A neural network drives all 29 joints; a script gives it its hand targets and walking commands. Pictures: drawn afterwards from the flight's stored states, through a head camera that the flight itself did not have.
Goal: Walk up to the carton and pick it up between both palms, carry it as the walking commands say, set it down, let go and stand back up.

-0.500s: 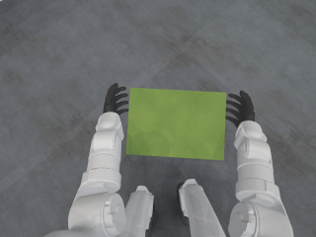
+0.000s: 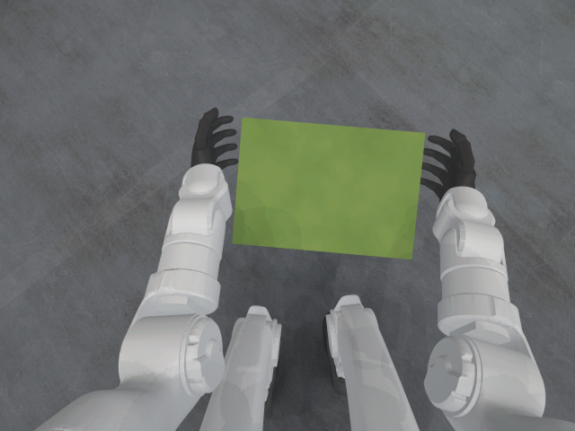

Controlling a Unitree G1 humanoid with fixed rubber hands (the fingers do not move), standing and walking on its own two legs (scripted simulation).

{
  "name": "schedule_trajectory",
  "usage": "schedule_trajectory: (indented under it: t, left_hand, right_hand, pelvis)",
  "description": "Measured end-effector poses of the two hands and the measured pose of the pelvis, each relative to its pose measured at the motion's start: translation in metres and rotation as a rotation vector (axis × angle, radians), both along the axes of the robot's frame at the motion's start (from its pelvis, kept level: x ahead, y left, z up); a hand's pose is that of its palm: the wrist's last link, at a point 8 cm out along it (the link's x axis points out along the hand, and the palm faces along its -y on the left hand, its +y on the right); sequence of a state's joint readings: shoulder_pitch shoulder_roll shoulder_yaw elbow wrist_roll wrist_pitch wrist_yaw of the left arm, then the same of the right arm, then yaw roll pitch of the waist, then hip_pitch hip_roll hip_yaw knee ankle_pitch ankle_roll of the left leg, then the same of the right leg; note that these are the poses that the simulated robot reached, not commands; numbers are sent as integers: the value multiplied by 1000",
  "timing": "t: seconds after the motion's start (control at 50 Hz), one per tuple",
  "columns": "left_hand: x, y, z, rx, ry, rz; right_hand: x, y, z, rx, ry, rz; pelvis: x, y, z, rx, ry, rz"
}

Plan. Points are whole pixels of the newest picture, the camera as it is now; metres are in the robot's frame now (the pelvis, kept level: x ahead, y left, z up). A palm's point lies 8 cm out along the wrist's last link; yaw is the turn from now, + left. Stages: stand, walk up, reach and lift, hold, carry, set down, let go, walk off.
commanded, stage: set down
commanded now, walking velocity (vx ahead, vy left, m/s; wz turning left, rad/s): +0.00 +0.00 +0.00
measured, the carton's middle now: (322, 190) +0.45 -0.05 -0.17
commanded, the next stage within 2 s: none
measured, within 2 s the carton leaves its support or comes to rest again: neither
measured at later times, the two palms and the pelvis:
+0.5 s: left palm (224, 172) +0.48 +0.12 -0.15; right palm (434, 188) +0.45 -0.22 -0.15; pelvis -0.01 +0.00 -0.07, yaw +1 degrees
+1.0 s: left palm (240, 175) +0.51 +0.10 -0.26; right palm (414, 188) +0.48 -0.23 -0.26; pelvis -0.05 -0.02 -0.13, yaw +2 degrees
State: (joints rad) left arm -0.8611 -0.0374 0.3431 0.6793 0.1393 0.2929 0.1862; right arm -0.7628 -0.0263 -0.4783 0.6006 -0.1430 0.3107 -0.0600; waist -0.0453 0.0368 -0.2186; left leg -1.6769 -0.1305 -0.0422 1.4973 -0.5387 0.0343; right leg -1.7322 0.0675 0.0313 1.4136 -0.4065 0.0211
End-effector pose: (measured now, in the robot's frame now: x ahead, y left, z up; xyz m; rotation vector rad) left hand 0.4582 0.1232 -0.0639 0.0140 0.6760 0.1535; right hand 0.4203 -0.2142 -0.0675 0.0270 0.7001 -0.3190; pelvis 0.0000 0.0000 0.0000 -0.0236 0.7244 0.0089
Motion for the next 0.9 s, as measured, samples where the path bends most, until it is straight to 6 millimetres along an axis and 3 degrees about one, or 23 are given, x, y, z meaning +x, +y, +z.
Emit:
schedule_trajectory:
  t: [0.3,0.7,0.82,0.9]
  left_hand:
    - [10,2,-52,4,0,-7]
    - [30,-6,-130,38,9,1]
    - [42,-7,-145,39,-32,3]
    - [48,-11,-166,45,-24,-9]
  right_hand:
    - [14,-1,-49,11,5,16]
    - [39,-8,-134,19,13,27]
    - [50,-7,-152,2,-28,39]
    - [57,-12,-168,-1,-23,31]
  pelvis:
    - [-8,6,-39,-9,31,6]
    - [-22,-16,-95,35,76,5]
    - [-32,-20,-110,43,9,10]
    - [-40,-20,-120,39,-23,15]
